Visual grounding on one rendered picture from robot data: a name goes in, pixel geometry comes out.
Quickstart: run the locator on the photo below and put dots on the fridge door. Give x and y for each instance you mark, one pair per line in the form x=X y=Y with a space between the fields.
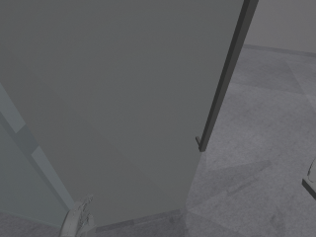
x=115 y=93

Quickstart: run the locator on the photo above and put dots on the robot right hand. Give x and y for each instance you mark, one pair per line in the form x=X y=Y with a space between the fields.
x=309 y=181

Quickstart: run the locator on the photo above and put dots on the robot left hand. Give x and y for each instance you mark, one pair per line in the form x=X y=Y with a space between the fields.
x=73 y=222

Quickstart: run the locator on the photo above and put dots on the handle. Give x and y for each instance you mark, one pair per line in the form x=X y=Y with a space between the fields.
x=243 y=24

